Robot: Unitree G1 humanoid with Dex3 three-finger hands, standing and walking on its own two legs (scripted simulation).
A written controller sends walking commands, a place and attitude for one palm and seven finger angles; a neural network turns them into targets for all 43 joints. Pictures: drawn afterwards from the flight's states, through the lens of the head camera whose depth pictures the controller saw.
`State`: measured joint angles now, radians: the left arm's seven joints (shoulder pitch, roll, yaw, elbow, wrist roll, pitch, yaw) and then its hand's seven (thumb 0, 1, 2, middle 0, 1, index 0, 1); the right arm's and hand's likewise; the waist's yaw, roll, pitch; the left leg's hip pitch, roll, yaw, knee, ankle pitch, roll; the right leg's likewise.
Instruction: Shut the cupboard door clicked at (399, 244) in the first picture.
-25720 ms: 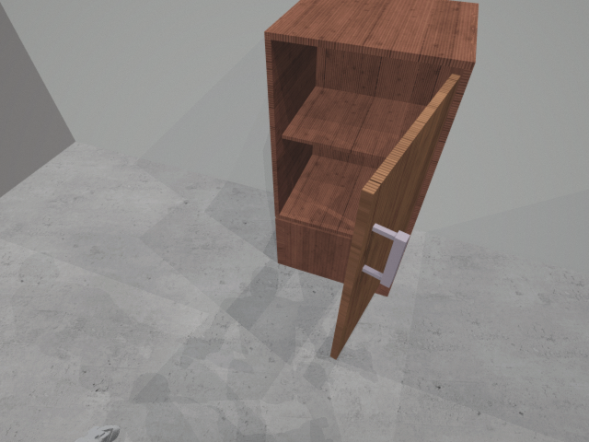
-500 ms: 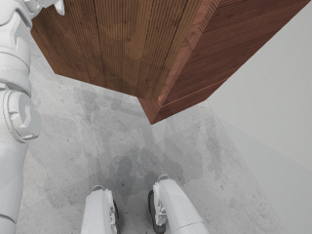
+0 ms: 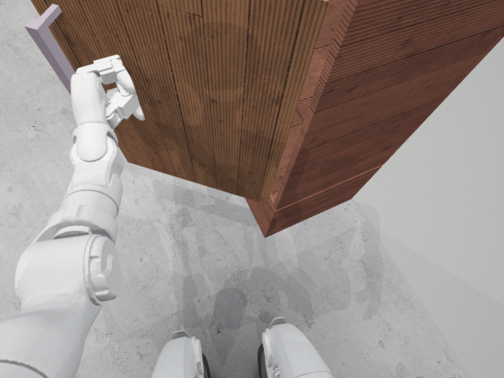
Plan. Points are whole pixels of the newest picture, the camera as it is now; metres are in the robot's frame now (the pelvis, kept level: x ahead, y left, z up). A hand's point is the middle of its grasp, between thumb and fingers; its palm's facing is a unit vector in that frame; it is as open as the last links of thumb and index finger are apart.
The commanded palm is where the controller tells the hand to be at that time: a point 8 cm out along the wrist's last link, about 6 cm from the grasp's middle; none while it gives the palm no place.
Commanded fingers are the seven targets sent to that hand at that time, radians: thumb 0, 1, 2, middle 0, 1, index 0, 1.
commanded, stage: pull the fist back off the door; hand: left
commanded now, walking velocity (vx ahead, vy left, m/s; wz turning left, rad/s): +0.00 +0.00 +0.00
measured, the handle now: (65, 53) +0.64 +0.23 +0.06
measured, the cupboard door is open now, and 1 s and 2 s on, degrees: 48 48 48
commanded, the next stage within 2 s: draw the hand back to the body in 0.30 s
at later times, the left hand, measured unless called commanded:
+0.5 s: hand (137, 125) +0.48 +0.11 +0.07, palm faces +0.09 -1.00 -0.03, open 3.1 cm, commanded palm +0.43 +0.17 +0.08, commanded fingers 0.00 0.90 0.90 -1.30 -1.50 -1.30 -1.50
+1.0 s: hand (43, 200) +0.34 +0.18 +0.15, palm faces +0.08 -0.99 -0.12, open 3.1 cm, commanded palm +0.30 +0.23 +0.16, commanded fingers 0.00 0.90 0.90 -1.02 -1.20 -1.02 -1.20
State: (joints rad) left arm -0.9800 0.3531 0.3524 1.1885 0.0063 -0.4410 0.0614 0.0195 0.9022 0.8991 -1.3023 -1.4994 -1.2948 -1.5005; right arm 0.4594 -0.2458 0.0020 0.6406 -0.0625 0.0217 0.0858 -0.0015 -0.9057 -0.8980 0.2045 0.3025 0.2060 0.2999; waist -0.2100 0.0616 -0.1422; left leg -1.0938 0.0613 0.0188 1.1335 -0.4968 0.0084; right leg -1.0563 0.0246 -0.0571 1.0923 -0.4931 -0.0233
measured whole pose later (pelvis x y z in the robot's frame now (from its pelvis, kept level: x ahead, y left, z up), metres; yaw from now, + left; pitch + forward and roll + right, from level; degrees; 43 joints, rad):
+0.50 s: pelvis -0.01 +0.00 +0.00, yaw +1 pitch +22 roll -1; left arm -0.85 0.23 0.26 1.12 -0.02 -0.52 0.09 0.02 0.90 0.90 -1.31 -1.50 -1.30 -1.50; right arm 0.30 -0.23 0.00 0.63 -0.04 0.03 0.05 0.00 -0.91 -0.90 0.20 0.30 0.20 0.30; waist -0.15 0.04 -0.15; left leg -1.03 0.04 0.03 1.13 -0.48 0.01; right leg -1.00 0.00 -0.05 1.11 -0.50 -0.02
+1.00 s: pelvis +0.00 +0.01 +0.06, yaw +1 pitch +6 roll +0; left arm -0.15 0.24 0.11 0.35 -0.13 -0.25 -0.02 0.02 0.90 0.90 -1.24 -1.43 -1.23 -1.43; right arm 0.25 -0.26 -0.01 0.58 0.06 0.00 -0.05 0.01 -0.91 -0.90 0.20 0.30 0.20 0.30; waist -0.03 0.04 -0.08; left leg -0.50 0.02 0.05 0.75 -0.37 0.01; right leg -0.48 0.00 -0.03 0.74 -0.38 -0.01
